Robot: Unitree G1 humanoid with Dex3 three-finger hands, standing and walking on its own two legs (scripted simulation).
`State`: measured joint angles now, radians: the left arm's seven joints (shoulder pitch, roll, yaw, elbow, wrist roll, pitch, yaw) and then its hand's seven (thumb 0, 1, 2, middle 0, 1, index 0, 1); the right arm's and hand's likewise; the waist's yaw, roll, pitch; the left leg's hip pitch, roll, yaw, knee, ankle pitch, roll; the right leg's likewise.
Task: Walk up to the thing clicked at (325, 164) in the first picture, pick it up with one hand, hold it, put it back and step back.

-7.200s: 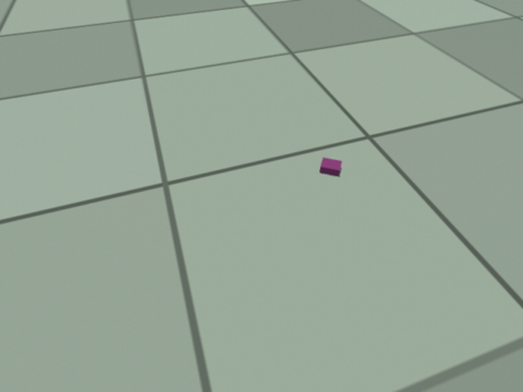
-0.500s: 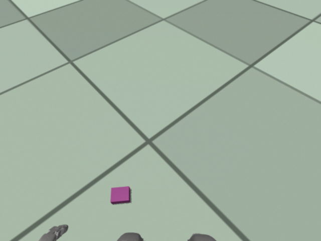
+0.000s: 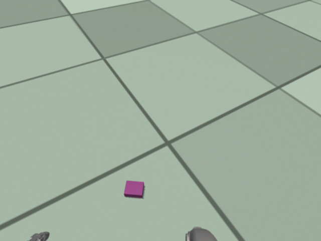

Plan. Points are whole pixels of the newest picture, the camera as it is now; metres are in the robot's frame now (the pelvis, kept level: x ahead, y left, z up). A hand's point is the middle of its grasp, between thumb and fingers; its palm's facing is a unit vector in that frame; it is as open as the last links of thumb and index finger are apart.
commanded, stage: walk up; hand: left
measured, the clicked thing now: (134, 189) +0.52 +0.17 -0.71
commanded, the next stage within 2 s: none
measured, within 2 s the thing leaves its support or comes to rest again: neither
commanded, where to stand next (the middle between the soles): +0.09 -0.02 m, yaw -2 degrees
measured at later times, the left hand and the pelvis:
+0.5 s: hand out of the picture +0.09 +0.22 -0.10, palm faces -0.02 -0.88 -0.48, open 7.4 cm; pelvis +0.04 -0.07 +0.02, yaw -1 degrees
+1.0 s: hand out of the picture +0.07 +0.26 -0.13, palm faces +0.00 -0.93 -0.37, open 7.4 cm; pelvis +0.00 -0.02 +0.02, yaw +2 degrees
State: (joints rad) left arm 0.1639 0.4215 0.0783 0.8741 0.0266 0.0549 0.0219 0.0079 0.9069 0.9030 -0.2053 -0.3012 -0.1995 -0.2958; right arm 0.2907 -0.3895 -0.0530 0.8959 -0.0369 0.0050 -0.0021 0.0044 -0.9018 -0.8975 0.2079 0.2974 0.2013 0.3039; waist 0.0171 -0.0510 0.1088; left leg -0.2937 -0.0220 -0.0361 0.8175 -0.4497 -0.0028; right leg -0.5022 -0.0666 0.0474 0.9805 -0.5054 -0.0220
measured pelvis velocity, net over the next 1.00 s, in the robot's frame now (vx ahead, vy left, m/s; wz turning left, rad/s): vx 0.00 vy -0.02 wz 0.03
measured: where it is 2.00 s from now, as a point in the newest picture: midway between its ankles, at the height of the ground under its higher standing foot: outside the picture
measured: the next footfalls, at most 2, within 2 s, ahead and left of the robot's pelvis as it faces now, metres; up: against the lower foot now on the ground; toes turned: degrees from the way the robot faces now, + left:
right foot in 0.34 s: +0.13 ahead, -0.18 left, +0.00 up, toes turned -4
left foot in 0.84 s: +0.05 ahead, +0.13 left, +0.00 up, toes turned +0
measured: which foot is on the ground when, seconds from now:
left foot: down 0.00-0.36, up 0.38-0.82, down 0.84-1.00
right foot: up 0.00-0.32, down 0.34-0.86, up 0.88-1.00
